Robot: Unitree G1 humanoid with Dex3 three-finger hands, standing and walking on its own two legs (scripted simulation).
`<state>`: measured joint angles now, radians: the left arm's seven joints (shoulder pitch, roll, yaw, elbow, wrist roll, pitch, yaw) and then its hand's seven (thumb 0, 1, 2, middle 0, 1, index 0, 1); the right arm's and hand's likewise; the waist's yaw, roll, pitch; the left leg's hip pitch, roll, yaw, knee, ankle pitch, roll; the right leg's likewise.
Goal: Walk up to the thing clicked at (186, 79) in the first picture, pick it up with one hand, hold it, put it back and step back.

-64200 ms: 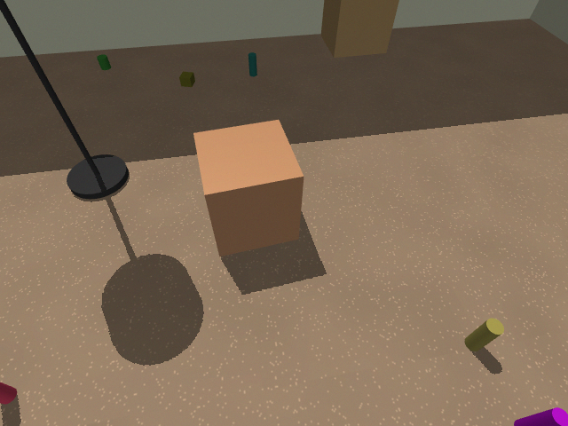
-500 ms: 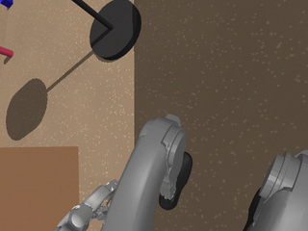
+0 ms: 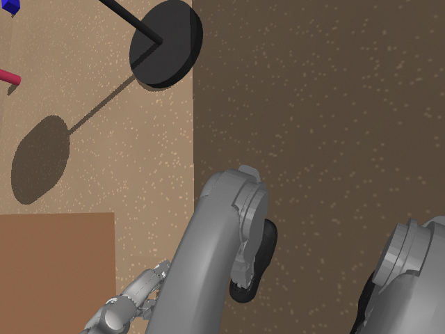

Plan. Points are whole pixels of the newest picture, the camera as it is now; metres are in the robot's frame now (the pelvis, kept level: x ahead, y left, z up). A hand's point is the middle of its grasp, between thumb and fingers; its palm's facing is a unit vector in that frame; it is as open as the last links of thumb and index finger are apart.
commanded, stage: close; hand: right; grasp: from above
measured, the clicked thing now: out of the picture +0.44 -0.39 -0.27
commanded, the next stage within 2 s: settle in 0.64 s
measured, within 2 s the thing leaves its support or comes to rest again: leaves its support in 1.04 s
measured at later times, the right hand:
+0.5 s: hand out of the picture +0.43 -0.38 -0.23, palm faces -0.46 +0.12 -0.88, open 9.8 cm
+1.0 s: hand out of the picture +0.43 -0.38 -0.22, palm faces -0.47 +0.12 -0.87, open 9.8 cm
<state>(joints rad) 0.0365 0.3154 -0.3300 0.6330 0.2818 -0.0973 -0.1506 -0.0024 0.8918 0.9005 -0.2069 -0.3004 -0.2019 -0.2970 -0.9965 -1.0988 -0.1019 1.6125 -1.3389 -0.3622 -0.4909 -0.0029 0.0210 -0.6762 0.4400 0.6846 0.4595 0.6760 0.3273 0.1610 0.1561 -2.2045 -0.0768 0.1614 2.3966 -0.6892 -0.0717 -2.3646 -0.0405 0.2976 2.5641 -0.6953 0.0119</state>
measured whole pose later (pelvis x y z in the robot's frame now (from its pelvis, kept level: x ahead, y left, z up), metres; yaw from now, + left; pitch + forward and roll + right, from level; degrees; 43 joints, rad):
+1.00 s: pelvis +0.00 +0.00 +0.00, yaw +0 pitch +27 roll +14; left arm 0.05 0.32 -0.31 0.62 0.27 -0.08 -0.14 0.00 0.90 0.90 -0.21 -0.30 -0.20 -0.30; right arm -0.99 -1.09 -0.12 1.54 -1.32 -0.35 -0.43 -0.01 -0.02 -0.45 0.75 0.38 0.79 0.37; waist 0.32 0.15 0.15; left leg -2.21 -0.07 0.16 2.39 -0.69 -0.07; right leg -2.37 -0.04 0.29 2.55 -0.70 0.02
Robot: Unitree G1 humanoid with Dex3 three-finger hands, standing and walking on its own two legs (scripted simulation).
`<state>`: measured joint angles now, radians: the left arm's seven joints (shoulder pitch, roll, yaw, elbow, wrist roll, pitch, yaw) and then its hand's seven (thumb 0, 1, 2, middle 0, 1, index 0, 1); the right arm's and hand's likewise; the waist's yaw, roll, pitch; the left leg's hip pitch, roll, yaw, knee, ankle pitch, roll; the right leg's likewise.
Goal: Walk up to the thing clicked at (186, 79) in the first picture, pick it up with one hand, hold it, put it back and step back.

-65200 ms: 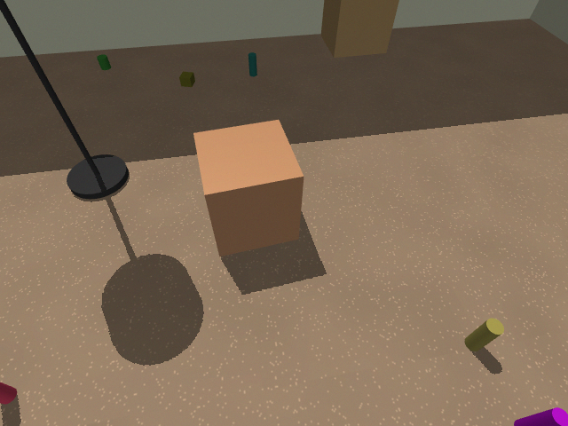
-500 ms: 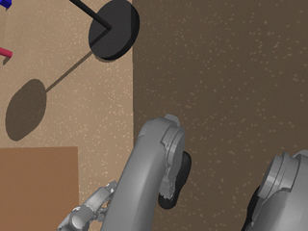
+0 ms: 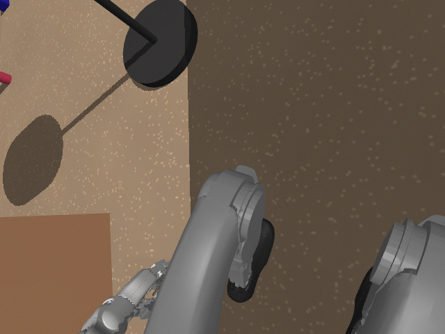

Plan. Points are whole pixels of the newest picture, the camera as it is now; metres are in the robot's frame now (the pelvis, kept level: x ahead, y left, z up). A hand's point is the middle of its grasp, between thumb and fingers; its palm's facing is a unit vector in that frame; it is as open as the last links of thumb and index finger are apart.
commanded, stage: settle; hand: right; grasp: from above
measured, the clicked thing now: out of the picture +0.44 -0.39 -0.27
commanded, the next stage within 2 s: lift in 0.60 s
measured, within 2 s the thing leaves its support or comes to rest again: leaves its support in 0.04 s
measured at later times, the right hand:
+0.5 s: hand out of the picture +0.42 -0.40 -0.14, palm faces -0.48 +0.08 -0.88, open 9.8 cm
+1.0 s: hand out of the picture +0.40 -0.38 -0.08, palm faces -0.49 +0.11 -0.87, open 9.8 cm
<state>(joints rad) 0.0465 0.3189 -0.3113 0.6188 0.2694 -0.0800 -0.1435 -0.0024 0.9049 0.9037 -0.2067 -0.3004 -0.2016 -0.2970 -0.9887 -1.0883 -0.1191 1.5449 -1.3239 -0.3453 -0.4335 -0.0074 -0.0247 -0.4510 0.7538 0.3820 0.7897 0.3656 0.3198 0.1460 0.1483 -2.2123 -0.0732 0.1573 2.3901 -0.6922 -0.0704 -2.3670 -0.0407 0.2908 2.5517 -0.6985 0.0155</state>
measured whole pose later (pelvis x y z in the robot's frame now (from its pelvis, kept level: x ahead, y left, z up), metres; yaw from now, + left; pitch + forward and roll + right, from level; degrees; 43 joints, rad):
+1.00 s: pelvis -0.02 +0.00 +0.05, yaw -6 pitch +32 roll +11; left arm 0.17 0.28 -0.11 0.64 0.10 0.09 -0.09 0.00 0.90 0.91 -0.21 -0.30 -0.20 -0.30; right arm -0.85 -0.87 -0.08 1.10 -1.16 -0.28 -0.04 -0.01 -0.05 -0.42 0.74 0.39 0.78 0.37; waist 0.21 0.00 -0.03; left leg -2.16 -0.02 0.08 2.24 -0.66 -0.06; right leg -2.29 -0.03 0.17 2.33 -0.61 -0.01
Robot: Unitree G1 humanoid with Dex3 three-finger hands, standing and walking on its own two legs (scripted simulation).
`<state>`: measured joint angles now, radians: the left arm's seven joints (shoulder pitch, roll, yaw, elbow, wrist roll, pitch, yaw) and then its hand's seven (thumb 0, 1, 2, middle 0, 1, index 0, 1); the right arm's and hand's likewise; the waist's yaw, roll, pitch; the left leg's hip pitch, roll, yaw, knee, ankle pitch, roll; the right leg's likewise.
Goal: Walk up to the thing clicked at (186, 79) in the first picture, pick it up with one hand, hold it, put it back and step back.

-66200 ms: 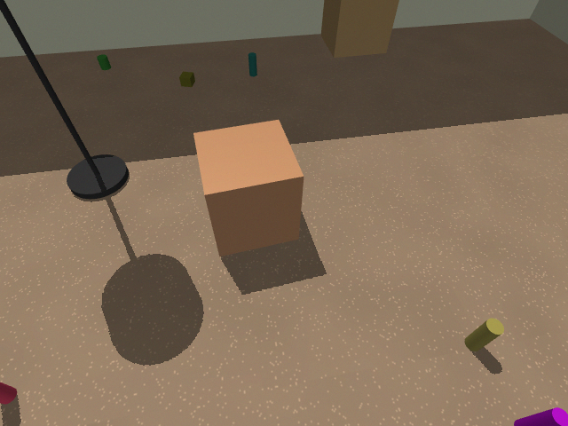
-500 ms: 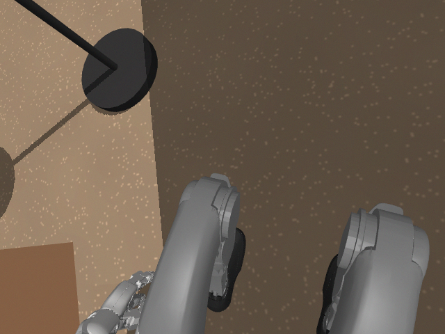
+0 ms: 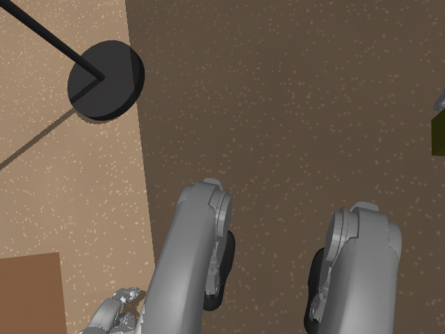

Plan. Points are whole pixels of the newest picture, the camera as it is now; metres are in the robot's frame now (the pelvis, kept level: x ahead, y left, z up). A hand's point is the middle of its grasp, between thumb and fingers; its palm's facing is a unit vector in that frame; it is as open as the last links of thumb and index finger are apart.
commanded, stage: lift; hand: right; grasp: from above
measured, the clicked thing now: out of the picture +0.46 -0.35 -0.17
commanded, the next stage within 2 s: hold in 1.40 s
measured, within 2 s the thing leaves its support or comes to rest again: neither
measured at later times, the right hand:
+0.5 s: hand out of the picture +0.38 -0.33 +0.05, palm faces -0.44 +0.08 -0.89, open 9.8 cm
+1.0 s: hand out of the picture +0.33 -0.29 +0.23, palm faces -0.47 +0.10 -0.88, open 9.8 cm
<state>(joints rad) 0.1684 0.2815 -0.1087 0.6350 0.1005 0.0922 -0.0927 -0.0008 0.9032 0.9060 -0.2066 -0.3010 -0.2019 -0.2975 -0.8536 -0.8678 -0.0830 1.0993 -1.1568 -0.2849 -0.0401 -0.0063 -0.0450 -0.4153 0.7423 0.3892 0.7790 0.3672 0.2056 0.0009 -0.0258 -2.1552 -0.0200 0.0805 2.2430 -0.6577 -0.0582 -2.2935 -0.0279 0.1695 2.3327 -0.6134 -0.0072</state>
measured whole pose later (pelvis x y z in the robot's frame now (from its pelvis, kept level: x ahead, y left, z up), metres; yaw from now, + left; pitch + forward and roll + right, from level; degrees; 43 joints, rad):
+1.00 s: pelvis +0.03 +0.00 +0.30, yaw -8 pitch +17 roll +3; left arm 0.22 0.24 0.01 0.71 -0.03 0.00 0.06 0.00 0.89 0.90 -0.21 -0.30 -0.20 -0.30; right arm -0.32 -0.52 0.11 0.74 -1.02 -0.16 -0.04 0.00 -0.10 -0.39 0.68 0.45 0.72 0.40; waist 0.07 -0.05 -0.14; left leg -1.07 0.00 0.02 1.24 -0.49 -0.03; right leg -1.13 -0.06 0.03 1.29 -0.47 0.00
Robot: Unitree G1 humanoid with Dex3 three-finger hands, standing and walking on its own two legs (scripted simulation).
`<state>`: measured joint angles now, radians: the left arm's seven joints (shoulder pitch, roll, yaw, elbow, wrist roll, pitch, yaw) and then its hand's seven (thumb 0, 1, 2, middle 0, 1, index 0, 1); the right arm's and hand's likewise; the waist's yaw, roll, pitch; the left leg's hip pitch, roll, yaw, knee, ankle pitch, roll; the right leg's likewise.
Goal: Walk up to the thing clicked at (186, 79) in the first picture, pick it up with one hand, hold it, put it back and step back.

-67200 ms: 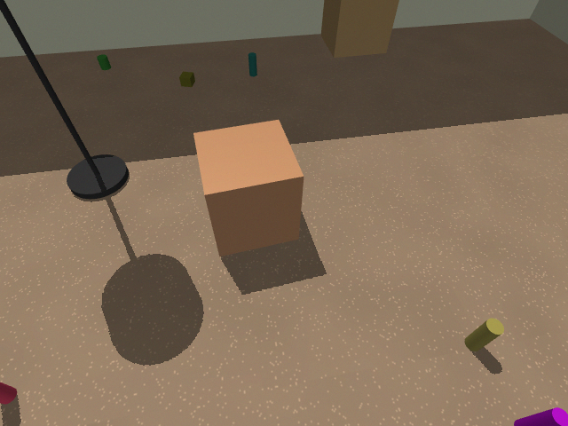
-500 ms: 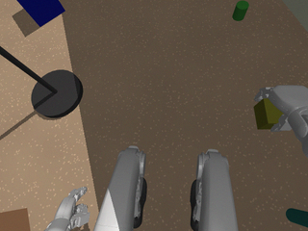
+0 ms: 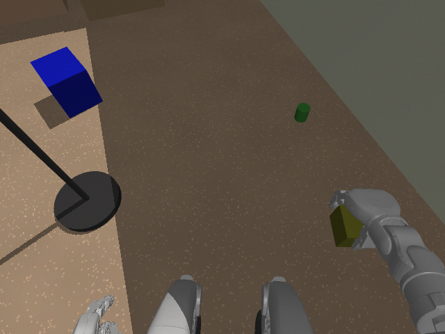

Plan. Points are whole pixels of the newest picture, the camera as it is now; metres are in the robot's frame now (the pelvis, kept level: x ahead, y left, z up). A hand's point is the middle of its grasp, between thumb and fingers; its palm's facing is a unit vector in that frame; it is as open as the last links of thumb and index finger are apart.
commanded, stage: lift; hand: right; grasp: from above
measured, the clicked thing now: (354, 226) +0.35 -0.25 -0.11
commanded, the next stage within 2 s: hold in 0.40 s
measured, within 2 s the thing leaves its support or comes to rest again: neither
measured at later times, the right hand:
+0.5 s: hand (362, 201) +0.35 -0.22 +0.01, palm faces -0.48 +0.04 -0.87, open 9.8 cm
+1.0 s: hand (367, 185) +0.36 -0.21 +0.05, palm faces -0.49 +0.02 -0.87, open 9.8 cm
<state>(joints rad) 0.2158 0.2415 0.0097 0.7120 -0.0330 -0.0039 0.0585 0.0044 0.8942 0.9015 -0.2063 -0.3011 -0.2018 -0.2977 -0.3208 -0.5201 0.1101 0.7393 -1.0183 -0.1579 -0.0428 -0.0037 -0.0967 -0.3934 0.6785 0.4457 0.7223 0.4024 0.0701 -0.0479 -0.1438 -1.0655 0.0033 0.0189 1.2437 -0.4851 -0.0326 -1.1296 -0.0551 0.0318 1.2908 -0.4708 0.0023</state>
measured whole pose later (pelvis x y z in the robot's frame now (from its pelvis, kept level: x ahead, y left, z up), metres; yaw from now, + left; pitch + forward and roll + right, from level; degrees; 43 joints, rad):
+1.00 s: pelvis +0.06 +0.00 +0.10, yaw +1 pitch +6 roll +0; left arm 0.22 0.25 0.05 0.70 -0.05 0.05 0.06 0.01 0.90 0.90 -0.20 -0.30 -0.20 -0.30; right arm -0.25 -0.43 0.18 0.67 -1.02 -0.10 0.03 0.00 -0.08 -0.38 0.71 0.43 0.75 0.38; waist 0.02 -0.04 -0.06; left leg -0.46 0.02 -0.03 0.69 -0.34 -0.03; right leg -0.49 -0.04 -0.04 0.70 -0.32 0.01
